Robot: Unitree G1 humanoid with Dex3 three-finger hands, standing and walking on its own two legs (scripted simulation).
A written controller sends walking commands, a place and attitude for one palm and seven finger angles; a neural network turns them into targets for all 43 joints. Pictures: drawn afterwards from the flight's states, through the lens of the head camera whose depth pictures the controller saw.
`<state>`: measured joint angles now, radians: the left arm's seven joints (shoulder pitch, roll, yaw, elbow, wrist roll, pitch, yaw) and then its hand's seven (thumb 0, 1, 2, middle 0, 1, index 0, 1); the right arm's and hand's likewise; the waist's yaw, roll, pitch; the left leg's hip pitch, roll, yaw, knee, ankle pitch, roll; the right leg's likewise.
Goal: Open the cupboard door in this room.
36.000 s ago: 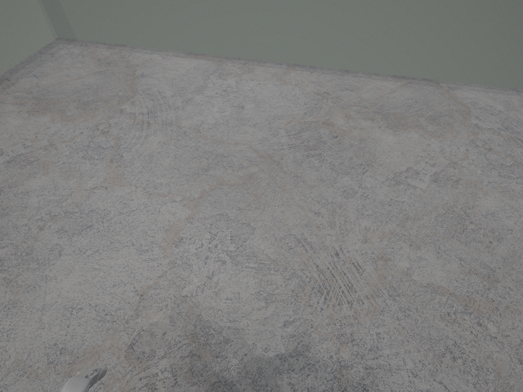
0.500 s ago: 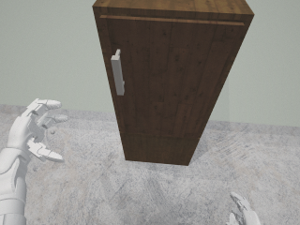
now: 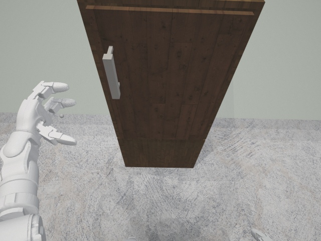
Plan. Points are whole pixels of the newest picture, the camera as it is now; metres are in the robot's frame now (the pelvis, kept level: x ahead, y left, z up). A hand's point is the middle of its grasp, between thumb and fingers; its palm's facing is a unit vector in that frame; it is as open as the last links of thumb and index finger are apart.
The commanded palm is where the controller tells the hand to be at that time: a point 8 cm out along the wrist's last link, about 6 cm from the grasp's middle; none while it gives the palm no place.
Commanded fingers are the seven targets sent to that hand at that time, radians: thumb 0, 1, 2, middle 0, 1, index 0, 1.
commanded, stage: move the hooked fingers beside the handle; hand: left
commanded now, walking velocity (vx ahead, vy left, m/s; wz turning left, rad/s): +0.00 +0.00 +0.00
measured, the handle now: (113, 73) +0.55 +0.15 +0.08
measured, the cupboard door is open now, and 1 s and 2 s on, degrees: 0 0 0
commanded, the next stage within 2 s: none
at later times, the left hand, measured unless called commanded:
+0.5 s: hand (74, 96) +0.45 +0.24 +0.09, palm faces +0.00 -1.00 +0.00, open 14.0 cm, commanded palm +0.43 +0.29 +0.09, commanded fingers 0.00 -0.50 0.30 -0.30 -1.20 -0.30 -1.20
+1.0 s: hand (86, 76) +0.53 +0.22 +0.09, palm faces -0.01 -1.00 +0.02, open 14.0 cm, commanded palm +0.50 +0.27 +0.08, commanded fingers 0.00 -0.50 0.30 -0.30 -1.20 -0.30 -1.20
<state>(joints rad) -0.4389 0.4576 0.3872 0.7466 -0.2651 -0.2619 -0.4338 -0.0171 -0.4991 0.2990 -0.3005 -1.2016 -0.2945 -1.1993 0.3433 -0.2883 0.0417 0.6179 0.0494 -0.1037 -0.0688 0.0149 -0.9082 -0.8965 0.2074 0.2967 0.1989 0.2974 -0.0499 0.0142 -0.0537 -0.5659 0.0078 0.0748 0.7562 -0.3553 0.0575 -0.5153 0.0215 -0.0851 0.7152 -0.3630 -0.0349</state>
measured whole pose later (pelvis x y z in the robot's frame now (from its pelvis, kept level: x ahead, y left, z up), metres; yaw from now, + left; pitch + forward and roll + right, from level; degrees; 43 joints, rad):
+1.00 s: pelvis +0.00 +0.01 -0.02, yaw -2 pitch +20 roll -4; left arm -1.03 0.66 0.42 1.30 -0.10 -0.32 -0.33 -0.02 -0.50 0.30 -0.30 -1.20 -0.29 -1.20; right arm 0.44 -0.30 0.06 0.64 0.00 0.05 -0.03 0.01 -0.91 -0.90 0.21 0.30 0.20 0.30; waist -0.20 0.01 -0.08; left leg -0.84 0.03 0.07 0.90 -0.40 0.08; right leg -0.77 0.04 -0.09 0.81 -0.38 -0.02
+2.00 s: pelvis +0.00 +0.00 -0.02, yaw -2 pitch +19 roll -3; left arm -0.96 0.65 0.45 1.26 -0.10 -0.33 -0.32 -0.02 -0.50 0.30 -0.30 -1.20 -0.30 -1.20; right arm 0.47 -0.29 0.06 0.63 0.01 0.08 -0.02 0.01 -0.91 -0.90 0.21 0.30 0.20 0.30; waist -0.20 0.02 -0.08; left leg -0.83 0.05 0.07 0.90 -0.41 0.06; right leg -0.77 0.05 -0.08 0.82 -0.39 -0.04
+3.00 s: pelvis +0.00 +0.01 -0.02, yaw +0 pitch +19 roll -3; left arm -0.98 0.50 0.31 1.22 -0.13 -0.36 -0.17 -0.02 -0.50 0.30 -0.26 -1.20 -0.26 -1.21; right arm 0.44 -0.28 0.03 0.67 -0.01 0.05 0.01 0.01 -0.91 -0.90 0.21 0.30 0.20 0.30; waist -0.15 0.03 -0.09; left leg -0.84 0.02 0.05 0.92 -0.41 0.07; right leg -0.76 0.03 -0.11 0.84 -0.40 -0.03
